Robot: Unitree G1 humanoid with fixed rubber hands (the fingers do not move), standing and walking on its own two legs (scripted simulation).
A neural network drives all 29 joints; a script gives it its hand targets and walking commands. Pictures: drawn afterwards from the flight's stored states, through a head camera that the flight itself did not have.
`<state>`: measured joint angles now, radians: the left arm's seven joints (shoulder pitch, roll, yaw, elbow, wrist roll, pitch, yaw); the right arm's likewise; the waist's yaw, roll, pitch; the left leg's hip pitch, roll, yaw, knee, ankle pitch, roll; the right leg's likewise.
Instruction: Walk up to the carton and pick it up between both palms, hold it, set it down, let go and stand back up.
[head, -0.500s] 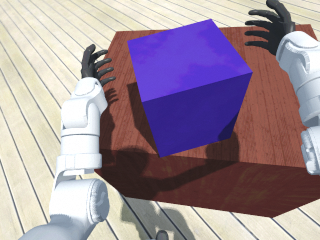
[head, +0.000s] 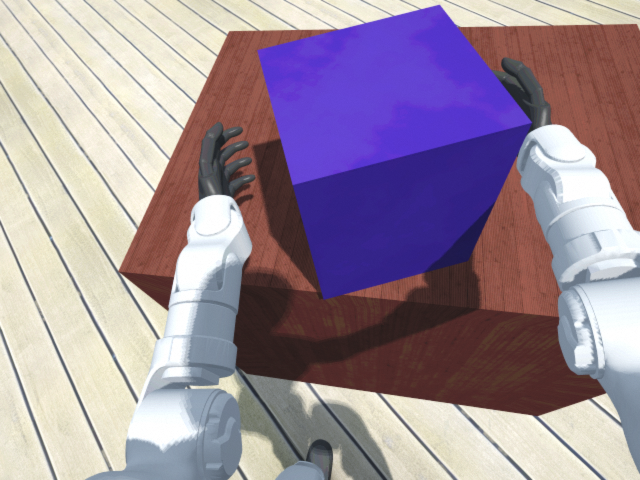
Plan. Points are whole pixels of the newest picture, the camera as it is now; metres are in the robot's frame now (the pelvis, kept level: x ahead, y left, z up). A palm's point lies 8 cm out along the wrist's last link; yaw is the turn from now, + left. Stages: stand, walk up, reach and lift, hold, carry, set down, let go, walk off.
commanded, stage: reach and lift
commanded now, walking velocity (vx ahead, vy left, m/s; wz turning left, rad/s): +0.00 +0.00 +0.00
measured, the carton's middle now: (375, 168) +0.47 +0.06 +0.08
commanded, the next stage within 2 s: none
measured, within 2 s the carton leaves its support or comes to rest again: neither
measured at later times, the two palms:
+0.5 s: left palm (240, 176) +0.41 +0.20 +0.12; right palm (514, 113) +0.52 -0.09 +0.14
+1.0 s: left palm (244, 177) +0.41 +0.20 +0.12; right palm (509, 119) +0.51 -0.09 +0.14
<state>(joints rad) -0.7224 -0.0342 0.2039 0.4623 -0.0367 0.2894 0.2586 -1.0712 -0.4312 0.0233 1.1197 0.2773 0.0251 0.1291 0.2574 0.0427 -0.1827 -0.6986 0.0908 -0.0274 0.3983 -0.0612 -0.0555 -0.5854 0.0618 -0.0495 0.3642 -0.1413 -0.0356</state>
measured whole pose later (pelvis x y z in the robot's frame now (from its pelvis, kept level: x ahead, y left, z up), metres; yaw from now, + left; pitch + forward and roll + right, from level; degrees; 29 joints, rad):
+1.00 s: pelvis +0.02 -0.01 +0.01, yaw -1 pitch +16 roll -1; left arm -0.78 -0.16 0.48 0.58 0.22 0.16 0.21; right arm -1.10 -0.22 -0.11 1.15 0.07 -0.01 0.08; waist 0.22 0.04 -0.14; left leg -0.52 0.10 0.01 0.31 -0.06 -0.07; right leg -0.45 0.07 -0.02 0.34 -0.16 -0.05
